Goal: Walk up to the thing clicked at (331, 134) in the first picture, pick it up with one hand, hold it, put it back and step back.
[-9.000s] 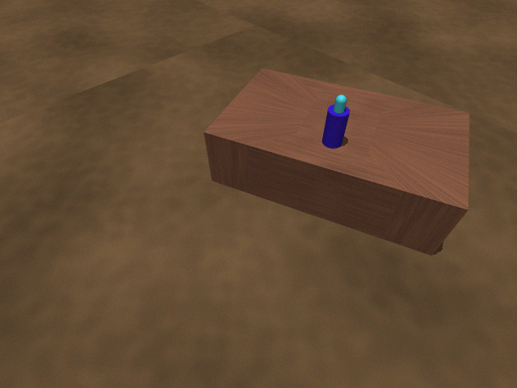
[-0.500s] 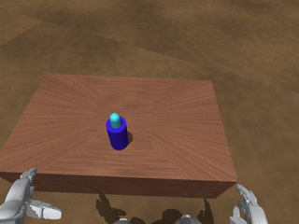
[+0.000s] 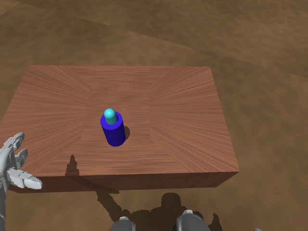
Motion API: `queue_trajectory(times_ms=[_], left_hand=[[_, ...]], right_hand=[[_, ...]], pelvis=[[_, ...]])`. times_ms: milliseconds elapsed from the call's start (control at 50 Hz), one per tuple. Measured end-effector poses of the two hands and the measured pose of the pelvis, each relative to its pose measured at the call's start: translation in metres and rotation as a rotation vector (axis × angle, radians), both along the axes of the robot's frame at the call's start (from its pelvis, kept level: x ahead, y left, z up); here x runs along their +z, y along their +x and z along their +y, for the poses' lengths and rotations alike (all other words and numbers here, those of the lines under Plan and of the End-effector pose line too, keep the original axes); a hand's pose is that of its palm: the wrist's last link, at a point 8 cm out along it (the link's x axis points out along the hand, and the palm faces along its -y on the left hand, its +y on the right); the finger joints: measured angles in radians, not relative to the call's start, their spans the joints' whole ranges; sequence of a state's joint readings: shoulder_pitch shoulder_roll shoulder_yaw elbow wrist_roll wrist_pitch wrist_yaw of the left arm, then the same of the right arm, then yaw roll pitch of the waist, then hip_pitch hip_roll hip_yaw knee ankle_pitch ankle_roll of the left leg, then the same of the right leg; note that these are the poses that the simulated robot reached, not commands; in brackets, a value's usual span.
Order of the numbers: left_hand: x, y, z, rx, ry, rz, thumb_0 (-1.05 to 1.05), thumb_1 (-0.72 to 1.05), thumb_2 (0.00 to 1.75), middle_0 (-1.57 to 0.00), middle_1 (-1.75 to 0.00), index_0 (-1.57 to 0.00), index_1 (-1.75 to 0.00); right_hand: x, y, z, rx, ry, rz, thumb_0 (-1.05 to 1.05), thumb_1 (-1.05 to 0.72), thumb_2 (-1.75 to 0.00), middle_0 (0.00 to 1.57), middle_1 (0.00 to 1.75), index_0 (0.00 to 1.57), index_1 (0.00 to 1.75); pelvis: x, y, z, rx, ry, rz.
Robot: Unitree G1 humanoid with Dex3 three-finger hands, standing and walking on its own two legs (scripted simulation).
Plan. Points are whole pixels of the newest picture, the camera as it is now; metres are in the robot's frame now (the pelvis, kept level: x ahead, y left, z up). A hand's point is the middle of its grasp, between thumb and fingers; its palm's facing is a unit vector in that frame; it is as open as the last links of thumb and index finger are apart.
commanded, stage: go down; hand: left
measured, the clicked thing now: (113, 126) +0.54 +0.17 -0.26
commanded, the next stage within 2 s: none
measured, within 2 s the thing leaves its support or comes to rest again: neither
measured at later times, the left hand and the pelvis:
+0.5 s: hand (27, 136) +0.37 +0.35 -0.02, palm faces +0.20 -0.97 -0.12, open 17.6 cm; pelvis -0.02 -0.01 -0.02, yaw +1 degrees
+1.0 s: hand (24, 126) +0.39 +0.36 -0.01, palm faces +0.19 -0.98 -0.08, open 17.6 cm; pelvis -0.01 +0.00 -0.03, yaw +0 degrees
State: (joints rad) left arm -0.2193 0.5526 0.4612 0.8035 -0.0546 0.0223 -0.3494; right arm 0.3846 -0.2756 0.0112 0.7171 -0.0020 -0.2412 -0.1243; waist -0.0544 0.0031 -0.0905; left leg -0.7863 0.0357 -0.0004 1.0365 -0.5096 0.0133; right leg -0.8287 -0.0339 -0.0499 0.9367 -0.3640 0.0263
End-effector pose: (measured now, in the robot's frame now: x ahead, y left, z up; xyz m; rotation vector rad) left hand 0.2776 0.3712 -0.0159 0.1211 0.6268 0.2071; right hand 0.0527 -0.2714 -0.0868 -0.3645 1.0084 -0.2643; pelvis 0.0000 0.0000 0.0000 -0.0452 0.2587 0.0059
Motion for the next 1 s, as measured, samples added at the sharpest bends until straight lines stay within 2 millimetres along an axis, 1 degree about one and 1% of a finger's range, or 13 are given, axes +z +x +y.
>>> queue_trajectory(times_ms=[120, 200, 280, 340, 420, 540, 620, 680, 760, 880, 1000], left_hand=[[0.005, 0.004, 0.004, 0.013, 0.007, -0.054, -0.01, -0.58, 0.04, -0.08, -0.02, -0.06, -0.03], [0.014, 0.015, 0.010, 0.027, 0.005, -0.110, -0.01, -0.57, 0.05, -0.08, -0.02, -0.06, -0.03], [0.019, 0.030, 0.015, 0.016, 0.002, -0.150, -0.01, -0.56, 0.05, -0.07, -0.02, -0.06, -0.03], [0.019, 0.039, 0.017, 0.010, -0.005, -0.166, -0.01, -0.56, 0.04, -0.07, -0.02, -0.06, -0.03], [0.016, 0.049, 0.019, 0.001, -0.012, -0.180, -0.01, -0.57, 0.04, -0.07, -0.02, -0.06, -0.03], [0.016, 0.065, 0.023, 0.006, -0.022, -0.235, -0.01, -0.57, 0.03, -0.08, -0.02, -0.07, -0.02], [0.020, 0.075, 0.026, 0.002, -0.024, -0.261, -0.01, -0.56, 0.03, -0.08, -0.02, -0.06, -0.02], [0.021, 0.079, 0.028, -0.004, -0.023, -0.264, -0.01, -0.56, 0.04, -0.08, -0.01, -0.06, -0.02], [0.020, 0.080, 0.032, -0.004, -0.024, -0.257, -0.01, -0.56, 0.04, -0.08, -0.01, -0.06, -0.02], [0.015, 0.079, 0.034, -0.006, -0.039, -0.266, -0.01, -0.57, 0.04, -0.08, -0.01, -0.06, -0.02], [0.019, 0.085, 0.036, -0.008, -0.041, -0.306, -0.01, -0.57, 0.04, -0.07, -0.01, -0.06, -0.02]], right_hand=[[-0.001, 0.010, 0.002, 0.029, 0.000, -0.002, 0.01, -0.90, -0.90, 0.21, 0.30, 0.20, 0.30], [-0.001, 0.018, 0.000, 0.057, -0.009, -0.016, 0.00, -0.90, -0.90, 0.21, 0.30, 0.20, 0.30], [-0.002, 0.019, -0.005, 0.077, -0.022, -0.012, 0.00, -0.89, -0.89, 0.21, 0.30, 0.20, 0.30], [-0.005, 0.014, -0.009, 0.087, -0.029, 0.011, 0.00, -0.89, -0.89, 0.21, 0.30, 0.20, 0.30], [-0.011, 0.003, -0.014, 0.087, -0.034, 0.060, 0.00, -0.89, -0.89, 0.21, 0.30, 0.20, 0.30], [-0.018, -0.013, -0.016, 0.072, -0.039, 0.139, 0.00, -0.89, -0.89, 0.21, 0.30, 0.20, 0.30], [-0.019, -0.019, -0.015, 0.059, -0.041, 0.165, 0.00, -0.89, -0.89, 0.21, 0.30, 0.20, 0.30], [-0.020, -0.021, -0.014, 0.049, -0.040, 0.170, 0.00, -0.89, -0.89, 0.21, 0.30, 0.20, 0.30], [-0.022, -0.019, -0.011, 0.044, -0.032, 0.171, 0.00, -0.90, -0.89, 0.21, 0.30, 0.20, 0.30], [-0.024, -0.010, -0.006, 0.058, -0.028, 0.165, 0.00, -0.90, -0.90, 0.21, 0.30, 0.20, 0.30], [-0.023, -0.001, -0.003, 0.077, -0.041, 0.147, 0.00, -0.90, -0.90, 0.21, 0.30, 0.20, 0.30]], pelvis=[[-0.001, -0.003, -0.002, 0.007, 0.000, 0.000], [-0.003, -0.008, -0.005, 0.014, 0.001, 0.002], [-0.007, -0.013, -0.009, 0.016, 0.001, 0.017], [-0.010, -0.016, -0.011, 0.017, 0.001, 0.034], [-0.014, -0.018, -0.012, 0.015, 0.000, 0.059], [-0.020, -0.015, -0.013, 0.014, -0.001, 0.090], [-0.022, -0.012, -0.013, 0.013, -0.005, 0.103], [-0.023, -0.010, -0.011, 0.011, -0.007, 0.109], [-0.024, -0.009, -0.009, 0.008, -0.009, 0.116], [-0.025, -0.007, -0.006, 0.010, -0.013, 0.123], [-0.027, -0.008, -0.004, 0.014, -0.019, 0.123]])
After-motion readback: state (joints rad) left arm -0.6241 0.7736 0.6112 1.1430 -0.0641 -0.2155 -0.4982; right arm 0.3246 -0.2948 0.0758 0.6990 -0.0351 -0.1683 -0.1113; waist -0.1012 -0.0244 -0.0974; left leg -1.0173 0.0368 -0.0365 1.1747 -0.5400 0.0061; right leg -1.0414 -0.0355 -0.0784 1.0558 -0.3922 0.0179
